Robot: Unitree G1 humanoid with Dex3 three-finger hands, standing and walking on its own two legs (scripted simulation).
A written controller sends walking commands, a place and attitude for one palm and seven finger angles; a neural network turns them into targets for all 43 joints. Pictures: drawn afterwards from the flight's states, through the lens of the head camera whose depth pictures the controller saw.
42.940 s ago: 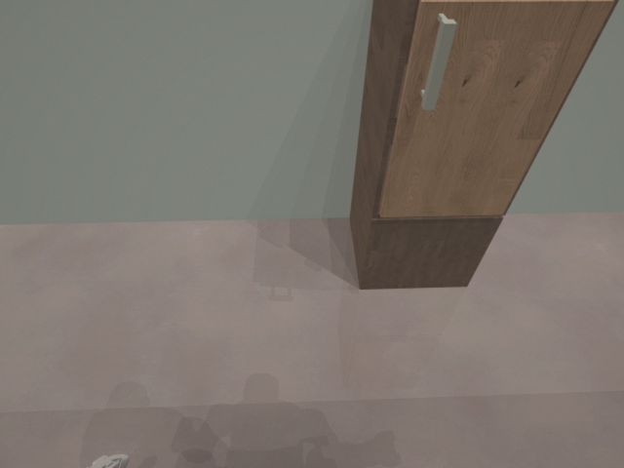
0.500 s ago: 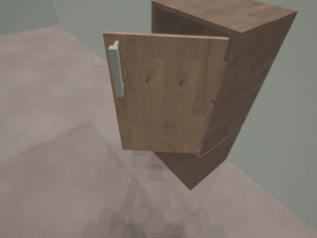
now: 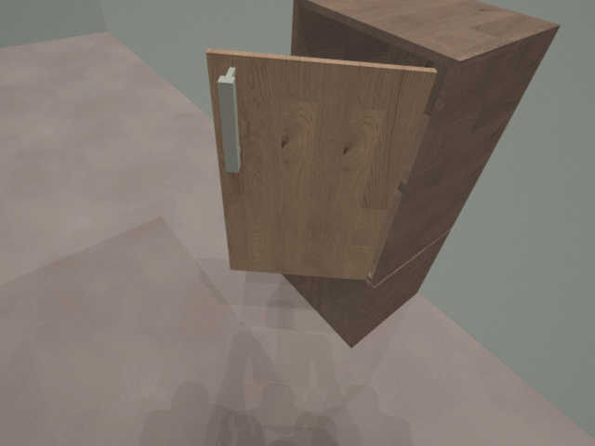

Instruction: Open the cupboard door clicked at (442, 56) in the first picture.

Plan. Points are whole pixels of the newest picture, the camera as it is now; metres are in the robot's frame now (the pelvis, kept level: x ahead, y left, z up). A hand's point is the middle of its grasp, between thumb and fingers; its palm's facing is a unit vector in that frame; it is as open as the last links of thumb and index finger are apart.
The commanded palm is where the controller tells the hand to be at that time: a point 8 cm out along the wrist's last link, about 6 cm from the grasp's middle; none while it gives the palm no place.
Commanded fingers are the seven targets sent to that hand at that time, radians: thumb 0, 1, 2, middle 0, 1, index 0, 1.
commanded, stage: shuffle to correct the standing spot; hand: left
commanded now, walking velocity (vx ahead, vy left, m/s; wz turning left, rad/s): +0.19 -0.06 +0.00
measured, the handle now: (232, 121) +0.61 +0.16 +0.14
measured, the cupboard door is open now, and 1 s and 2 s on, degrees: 48 48 48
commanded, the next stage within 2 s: come to a stop and stand still in 0.30 s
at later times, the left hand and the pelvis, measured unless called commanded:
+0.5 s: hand out of the picture +0.00 +0.16 -0.19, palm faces +0.07 -0.99 -0.07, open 7.4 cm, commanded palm none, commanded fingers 0.00 0.90 0.90 -0.20 -0.30 -0.20 -0.30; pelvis +0.05 +0.03 -0.01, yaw -1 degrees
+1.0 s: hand out of the picture +0.13 +0.17 -0.18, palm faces +0.04 -0.98 -0.20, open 7.2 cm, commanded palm none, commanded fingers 0.00 0.90 0.90 -0.20 -0.30 -0.20 -0.30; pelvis +0.05 +0.00 -0.01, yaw +1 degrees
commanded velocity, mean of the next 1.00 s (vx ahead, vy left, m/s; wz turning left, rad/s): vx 0.02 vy -0.03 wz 0.00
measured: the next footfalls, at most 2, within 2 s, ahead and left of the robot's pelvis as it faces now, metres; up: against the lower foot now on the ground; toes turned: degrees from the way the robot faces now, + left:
right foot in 0.82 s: +0.08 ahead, -0.12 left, +0.00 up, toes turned +1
left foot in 1.06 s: +0.09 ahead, +0.09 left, +0.00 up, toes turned +5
